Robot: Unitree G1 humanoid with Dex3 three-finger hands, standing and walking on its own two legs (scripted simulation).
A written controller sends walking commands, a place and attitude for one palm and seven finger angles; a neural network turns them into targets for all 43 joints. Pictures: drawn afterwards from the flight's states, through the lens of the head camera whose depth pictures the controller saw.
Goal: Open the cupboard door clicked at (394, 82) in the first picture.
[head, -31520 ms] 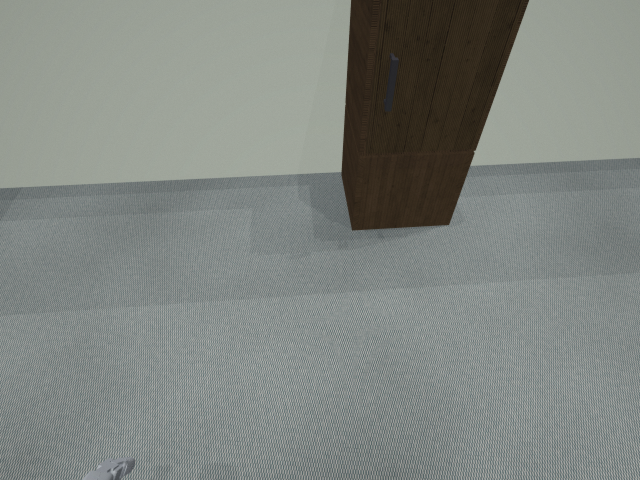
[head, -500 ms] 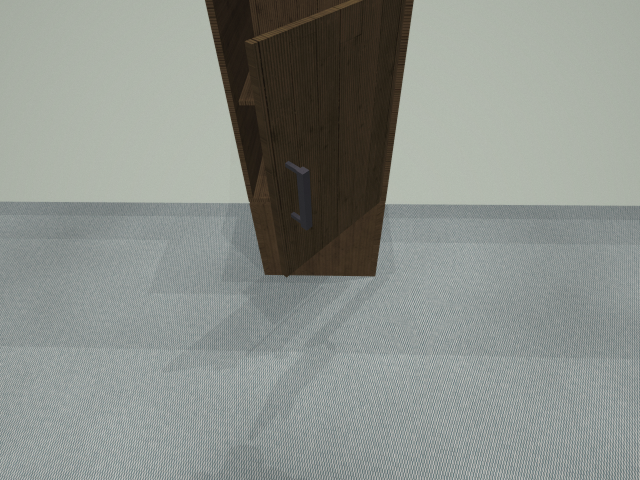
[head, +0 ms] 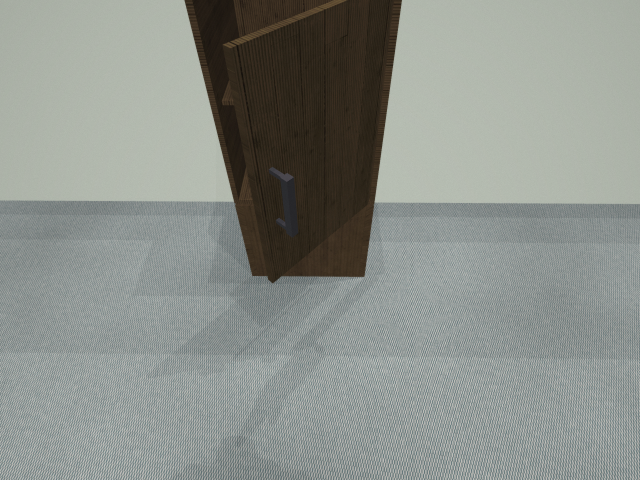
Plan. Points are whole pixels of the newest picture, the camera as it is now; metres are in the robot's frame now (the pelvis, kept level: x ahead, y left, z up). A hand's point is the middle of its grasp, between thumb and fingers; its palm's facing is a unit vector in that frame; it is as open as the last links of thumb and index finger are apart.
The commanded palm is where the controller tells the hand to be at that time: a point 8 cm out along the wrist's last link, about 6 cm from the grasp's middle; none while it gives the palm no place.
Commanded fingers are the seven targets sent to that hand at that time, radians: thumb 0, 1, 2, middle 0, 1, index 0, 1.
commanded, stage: look to check the result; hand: left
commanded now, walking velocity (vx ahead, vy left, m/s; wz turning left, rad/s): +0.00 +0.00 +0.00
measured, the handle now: (283, 203) +0.64 +0.11 -0.08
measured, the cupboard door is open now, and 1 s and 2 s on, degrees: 48 48 48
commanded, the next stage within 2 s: walk to a spot facing it in 0.40 s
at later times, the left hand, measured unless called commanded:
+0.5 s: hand out of the picture +0.08 +0.22 -0.16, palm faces -0.01 -0.95 -0.31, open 7.4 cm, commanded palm none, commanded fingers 0.00 0.90 0.90 -0.20 -0.30 -0.20 -0.30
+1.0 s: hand out of the picture +0.09 +0.17 -0.18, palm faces -0.17 -0.95 -0.26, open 7.4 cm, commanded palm none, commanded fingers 0.00 0.90 0.90 -0.20 -0.30 -0.20 -0.30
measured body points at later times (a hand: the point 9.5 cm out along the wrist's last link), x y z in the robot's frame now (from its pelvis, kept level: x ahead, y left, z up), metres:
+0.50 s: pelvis +0.02 -0.01 +0.00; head +0.04 -0.03 +0.45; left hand +0.08 +0.26 -0.14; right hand +0.07 -0.29 -0.15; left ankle +0.03 +0.11 -0.75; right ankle -0.03 -0.09 -0.75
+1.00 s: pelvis +0.00 -0.02 -0.02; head +0.04 -0.06 +0.43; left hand +0.10 +0.22 -0.16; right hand -0.03 -0.27 -0.18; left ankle +0.03 +0.11 -0.75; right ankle -0.05 -0.10 -0.72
